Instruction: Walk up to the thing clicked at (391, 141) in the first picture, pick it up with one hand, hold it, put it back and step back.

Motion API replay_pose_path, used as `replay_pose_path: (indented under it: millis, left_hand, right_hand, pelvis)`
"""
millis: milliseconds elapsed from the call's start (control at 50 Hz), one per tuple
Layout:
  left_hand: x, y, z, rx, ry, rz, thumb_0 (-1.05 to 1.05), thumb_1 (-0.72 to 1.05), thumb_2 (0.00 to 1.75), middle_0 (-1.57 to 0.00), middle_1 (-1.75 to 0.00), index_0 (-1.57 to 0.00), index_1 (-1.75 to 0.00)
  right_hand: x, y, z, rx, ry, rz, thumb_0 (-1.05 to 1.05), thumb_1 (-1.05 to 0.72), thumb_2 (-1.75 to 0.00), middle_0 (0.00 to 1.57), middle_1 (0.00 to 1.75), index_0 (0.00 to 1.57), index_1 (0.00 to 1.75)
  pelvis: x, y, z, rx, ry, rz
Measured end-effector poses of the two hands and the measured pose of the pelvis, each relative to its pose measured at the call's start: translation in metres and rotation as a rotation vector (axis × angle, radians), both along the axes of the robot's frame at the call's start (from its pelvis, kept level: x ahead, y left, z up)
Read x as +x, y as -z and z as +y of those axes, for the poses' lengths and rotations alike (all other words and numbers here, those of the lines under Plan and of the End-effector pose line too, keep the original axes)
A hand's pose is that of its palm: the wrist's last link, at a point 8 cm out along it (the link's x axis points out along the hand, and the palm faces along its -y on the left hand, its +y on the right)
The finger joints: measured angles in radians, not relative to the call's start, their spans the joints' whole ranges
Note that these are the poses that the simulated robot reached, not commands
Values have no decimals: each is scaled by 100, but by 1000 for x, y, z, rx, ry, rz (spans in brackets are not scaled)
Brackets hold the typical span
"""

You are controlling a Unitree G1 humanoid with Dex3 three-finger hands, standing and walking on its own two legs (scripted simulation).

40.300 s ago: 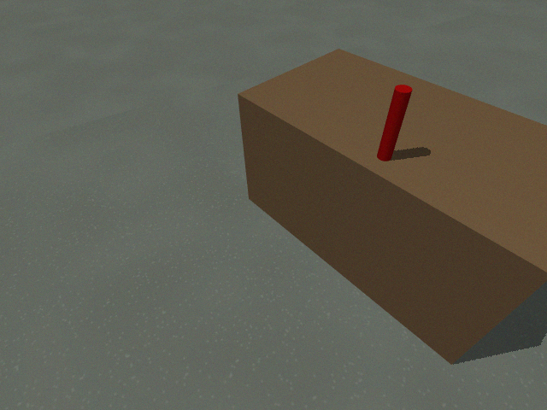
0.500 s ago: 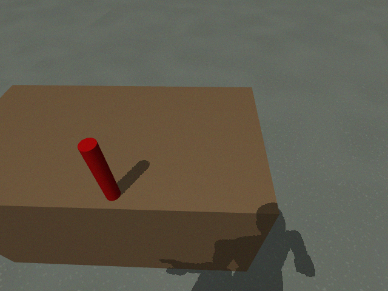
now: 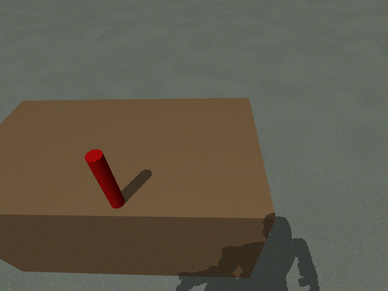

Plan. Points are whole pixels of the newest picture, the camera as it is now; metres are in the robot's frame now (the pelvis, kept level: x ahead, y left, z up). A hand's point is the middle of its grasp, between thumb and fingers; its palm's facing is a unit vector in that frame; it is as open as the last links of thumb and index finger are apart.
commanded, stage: stand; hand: left
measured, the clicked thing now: (107, 181) +0.44 +0.28 -0.07
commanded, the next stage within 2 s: step back in 1.98 s
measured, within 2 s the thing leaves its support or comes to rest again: neither
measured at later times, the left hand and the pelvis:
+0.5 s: hand out of the picture +0.08 +0.24 -0.15, palm faces -0.04 -0.94 -0.34, open 7.4 cm; pelvis +0.00 -0.01 +0.00, yaw -1 degrees
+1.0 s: hand out of the picture +0.08 +0.24 -0.15, palm faces -0.05 -0.94 -0.34, open 7.4 cm; pelvis +0.01 -0.01 +0.00, yaw -1 degrees
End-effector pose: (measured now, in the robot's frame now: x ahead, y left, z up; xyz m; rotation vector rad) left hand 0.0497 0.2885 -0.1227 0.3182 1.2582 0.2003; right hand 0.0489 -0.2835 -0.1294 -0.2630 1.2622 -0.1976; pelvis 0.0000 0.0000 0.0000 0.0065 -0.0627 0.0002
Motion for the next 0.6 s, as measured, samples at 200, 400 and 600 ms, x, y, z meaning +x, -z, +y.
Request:
replay_pose_path:
  millis: [200,400,600]
  left_hand:
    - [5,-1,-3,0,0,11,0,88,90,-20,-30,-20,-30]
    - [20,-4,-6,-4,13,-16,0,90,90,-20,-30,-20,-30]
    - [25,-5,-6,-4,22,-19,0,90,90,-20,-30,-20,-30]
  right_hand:
    - [-3,-2,-11,-15,8,20,1,-90,-89,20,30,20,30]
    - [3,-5,-14,-19,5,5,1,-91,-89,20,30,20,30]
    - [3,-6,-15,-18,7,4,1,-90,-89,20,30,20,30]
  pelvis:
    - [2,-2,-4,0,4,1]
    - [3,-3,-6,0,10,2]
    - [4,-3,-6,-1,16,7]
